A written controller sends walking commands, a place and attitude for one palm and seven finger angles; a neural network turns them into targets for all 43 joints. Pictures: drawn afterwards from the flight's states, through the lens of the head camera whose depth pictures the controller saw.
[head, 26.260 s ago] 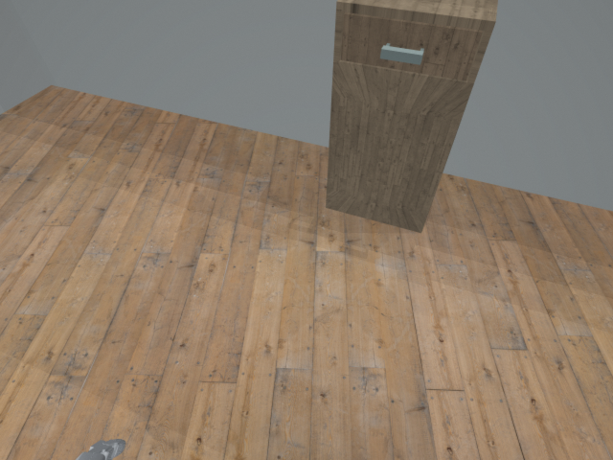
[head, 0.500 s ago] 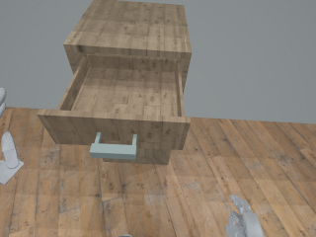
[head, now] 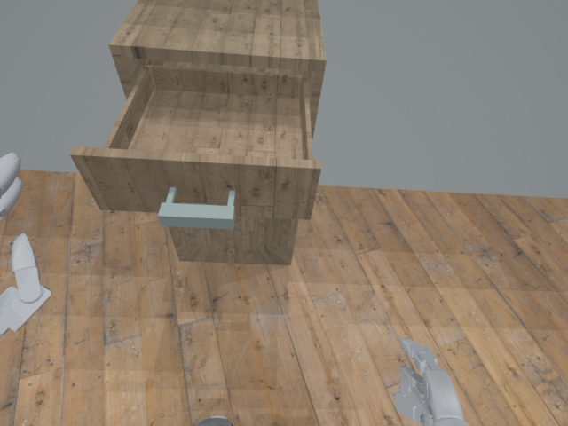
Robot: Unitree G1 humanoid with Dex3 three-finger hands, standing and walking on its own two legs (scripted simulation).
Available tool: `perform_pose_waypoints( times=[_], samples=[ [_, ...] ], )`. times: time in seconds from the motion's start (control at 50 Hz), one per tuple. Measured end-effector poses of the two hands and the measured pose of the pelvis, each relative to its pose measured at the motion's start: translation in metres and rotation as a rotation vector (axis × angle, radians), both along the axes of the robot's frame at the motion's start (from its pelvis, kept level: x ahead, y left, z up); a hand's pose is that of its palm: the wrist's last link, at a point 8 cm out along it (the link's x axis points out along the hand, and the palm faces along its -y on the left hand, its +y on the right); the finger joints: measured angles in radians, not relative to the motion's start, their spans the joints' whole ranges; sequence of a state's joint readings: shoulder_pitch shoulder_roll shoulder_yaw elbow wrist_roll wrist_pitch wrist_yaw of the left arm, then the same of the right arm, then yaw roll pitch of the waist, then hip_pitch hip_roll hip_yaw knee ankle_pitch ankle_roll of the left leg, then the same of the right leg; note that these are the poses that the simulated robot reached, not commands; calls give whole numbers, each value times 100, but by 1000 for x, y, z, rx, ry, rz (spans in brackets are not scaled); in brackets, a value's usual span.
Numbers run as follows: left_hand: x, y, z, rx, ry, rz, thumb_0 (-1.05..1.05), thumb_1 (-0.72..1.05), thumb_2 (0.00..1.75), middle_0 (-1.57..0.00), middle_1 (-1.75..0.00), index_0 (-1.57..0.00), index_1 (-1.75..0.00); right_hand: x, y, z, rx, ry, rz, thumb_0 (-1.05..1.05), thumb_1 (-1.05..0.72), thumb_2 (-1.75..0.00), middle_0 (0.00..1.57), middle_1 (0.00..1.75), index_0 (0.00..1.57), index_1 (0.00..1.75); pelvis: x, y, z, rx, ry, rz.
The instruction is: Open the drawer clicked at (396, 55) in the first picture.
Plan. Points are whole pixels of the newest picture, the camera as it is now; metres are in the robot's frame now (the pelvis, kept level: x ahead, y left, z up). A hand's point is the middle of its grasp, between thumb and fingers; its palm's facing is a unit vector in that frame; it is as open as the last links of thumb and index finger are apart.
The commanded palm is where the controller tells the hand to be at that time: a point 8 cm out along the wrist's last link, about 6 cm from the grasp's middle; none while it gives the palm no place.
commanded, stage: stop stepping back and stand still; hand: left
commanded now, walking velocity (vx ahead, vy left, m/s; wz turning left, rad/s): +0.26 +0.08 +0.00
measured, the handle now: (200, 205) +0.45 +0.18 +0.01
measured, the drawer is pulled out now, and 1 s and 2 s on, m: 0.30 0.30 0.30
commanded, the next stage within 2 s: let the arm hang, fingers relaxed in 0.68 s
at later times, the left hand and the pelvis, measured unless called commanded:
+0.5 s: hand out of the picture +0.09 +0.20 +0.18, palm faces +0.39 -0.79 -0.48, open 7.4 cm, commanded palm +0.03 +0.25 +0.20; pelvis -0.09 -0.04 +0.00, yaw +2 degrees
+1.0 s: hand out of the picture +0.05 +0.17 -0.12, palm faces +0.03 -0.96 -0.29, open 7.4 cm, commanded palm none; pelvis -0.08 -0.03 +0.00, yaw +2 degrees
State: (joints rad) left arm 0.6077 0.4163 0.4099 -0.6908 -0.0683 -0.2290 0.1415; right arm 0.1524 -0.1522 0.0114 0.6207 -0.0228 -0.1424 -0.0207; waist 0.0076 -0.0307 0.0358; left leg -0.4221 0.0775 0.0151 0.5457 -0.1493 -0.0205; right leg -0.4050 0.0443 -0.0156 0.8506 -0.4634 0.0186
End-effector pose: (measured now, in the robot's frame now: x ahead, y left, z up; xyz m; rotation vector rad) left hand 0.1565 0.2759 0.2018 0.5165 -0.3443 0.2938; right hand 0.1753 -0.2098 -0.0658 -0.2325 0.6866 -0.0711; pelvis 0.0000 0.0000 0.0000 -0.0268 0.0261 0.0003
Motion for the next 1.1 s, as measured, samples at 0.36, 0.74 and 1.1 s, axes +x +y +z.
perform_pose_waypoints(
  times=[0.36,0.74,1.1],
  samples=[
    [-85,-31,-7,-13,59,72,2,89,90,-22,-30,-22,-30,-132,-84,-8,-86,121,-121,1,-90,-90,20,30,20,30,-74,-31,6,29,-11,44],
    [-94,-30,-9,-41,40,83,2,89,90,-22,-30,-22,-30,-112,-44,-6,7,43,-54,1,-90,-90,21,30,20,30,-82,-32,6,27,-41,23],
    [-201,-84,-335,-549,1507,264,-1,99,90,-21,-30,-21,-30,-197,-61,-58,-13,511,-103,0,-91,-90,20,30,20,30,-85,-35,5,32,-57,30]
  ],
)
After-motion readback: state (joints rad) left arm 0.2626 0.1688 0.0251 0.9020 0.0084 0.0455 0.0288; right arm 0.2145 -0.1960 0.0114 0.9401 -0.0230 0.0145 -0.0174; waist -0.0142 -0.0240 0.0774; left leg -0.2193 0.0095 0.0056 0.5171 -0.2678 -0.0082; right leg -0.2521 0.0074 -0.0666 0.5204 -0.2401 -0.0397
